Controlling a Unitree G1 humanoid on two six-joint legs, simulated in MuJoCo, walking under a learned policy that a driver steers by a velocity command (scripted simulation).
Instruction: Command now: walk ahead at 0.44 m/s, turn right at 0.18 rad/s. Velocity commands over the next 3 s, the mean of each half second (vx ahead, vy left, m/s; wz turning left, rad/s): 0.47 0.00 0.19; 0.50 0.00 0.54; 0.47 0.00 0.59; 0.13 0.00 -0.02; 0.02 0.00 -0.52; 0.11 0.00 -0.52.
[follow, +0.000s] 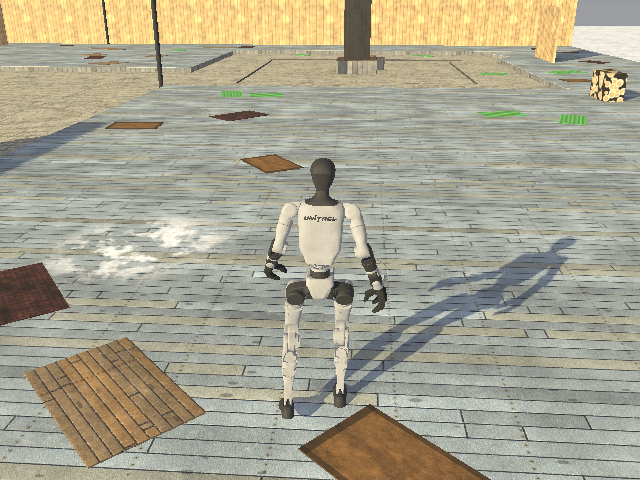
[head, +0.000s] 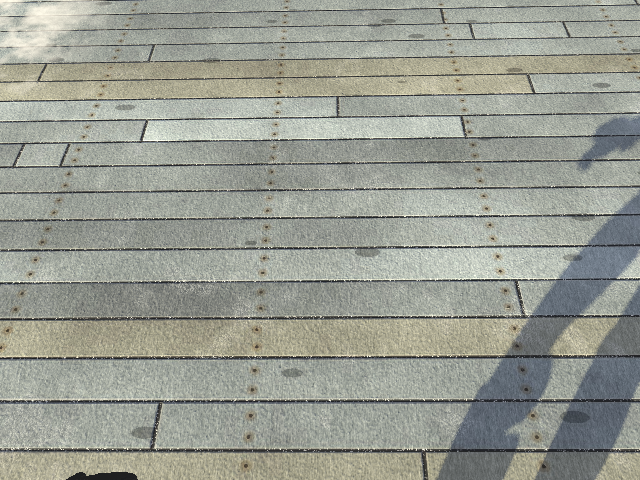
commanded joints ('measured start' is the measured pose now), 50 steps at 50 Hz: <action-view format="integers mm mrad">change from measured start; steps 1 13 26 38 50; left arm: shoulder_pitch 263 192 144 -83 192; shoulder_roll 178 149 165 73 149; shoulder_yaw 52 42 17 -11 47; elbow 11 88 24 -34 15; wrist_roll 4 22 -25 28 15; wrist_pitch -29 -70 -105 -75 -75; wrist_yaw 1 27 14 26 19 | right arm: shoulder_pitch -149 -301 43 -73 -50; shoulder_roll -130 -10 -156 -143 -134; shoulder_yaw -18 16 -48 -41 -22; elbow -153 -178 -206 -215 -258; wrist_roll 25 4 -4 4 14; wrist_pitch -57 -19 -9 3 19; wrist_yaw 8 32 23 -23 -25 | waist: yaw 153 113 -76 2 148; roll -203 -74 77 42 -142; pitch -87 88 -289 -17 -102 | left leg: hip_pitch -643 -456 603 -100 -589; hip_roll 0 -33 180 -59 -104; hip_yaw -80 -66 -749 -302 -200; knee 410 -155 -536 -599 462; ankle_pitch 24 600 136 432 12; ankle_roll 55 30 398 258 33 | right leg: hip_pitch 535 277 -433 -111 515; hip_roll -331 -201 3 -24 -368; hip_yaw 532 4 178 77 622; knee -328 -500 860 62 -294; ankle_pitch -136 306 -234 313 -275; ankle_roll -243 -139 26 115 -156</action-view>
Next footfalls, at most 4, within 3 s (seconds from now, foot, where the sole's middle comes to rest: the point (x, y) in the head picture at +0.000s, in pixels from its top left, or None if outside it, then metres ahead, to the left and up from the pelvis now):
0.46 left None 0.41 0.12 -0.77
0.92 right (330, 370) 0.72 -0.01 -0.77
1.44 left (164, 348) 0.81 0.37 -0.77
1.94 right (211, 274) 1.01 0.27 -0.77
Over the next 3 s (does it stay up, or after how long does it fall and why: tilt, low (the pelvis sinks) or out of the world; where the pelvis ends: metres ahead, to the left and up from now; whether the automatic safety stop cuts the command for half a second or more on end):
stays up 0.92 0.30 0.02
